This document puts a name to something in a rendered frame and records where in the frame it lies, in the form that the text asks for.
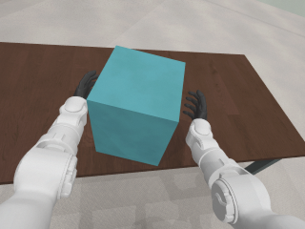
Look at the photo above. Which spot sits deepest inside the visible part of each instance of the right robot forearm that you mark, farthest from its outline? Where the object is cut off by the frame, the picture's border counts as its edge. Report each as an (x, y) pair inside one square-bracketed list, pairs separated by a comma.
[(211, 160)]

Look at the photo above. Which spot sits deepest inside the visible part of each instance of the robot left upper arm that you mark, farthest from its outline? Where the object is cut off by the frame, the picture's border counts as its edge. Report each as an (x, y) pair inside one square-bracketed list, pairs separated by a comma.
[(45, 177)]

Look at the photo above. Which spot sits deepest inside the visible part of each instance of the table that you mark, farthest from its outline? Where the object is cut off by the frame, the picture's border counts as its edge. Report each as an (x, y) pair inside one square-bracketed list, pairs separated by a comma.
[(246, 121)]

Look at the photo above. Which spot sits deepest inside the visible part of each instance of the robot right upper arm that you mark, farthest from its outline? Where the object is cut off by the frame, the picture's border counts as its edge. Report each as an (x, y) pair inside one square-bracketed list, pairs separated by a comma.
[(243, 202)]

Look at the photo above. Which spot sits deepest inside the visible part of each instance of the robot right hand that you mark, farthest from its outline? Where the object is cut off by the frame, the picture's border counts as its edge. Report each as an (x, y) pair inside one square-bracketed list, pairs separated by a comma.
[(200, 109)]

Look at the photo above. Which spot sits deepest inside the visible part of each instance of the left robot forearm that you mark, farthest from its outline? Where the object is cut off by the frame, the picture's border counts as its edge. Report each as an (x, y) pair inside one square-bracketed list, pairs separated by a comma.
[(65, 133)]

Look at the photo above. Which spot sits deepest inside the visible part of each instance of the carton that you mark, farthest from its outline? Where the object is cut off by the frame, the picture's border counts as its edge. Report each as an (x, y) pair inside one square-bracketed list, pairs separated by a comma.
[(134, 105)]

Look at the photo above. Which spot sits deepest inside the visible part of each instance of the robot left hand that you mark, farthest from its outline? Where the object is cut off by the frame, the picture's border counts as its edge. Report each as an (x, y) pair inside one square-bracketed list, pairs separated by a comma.
[(85, 85)]

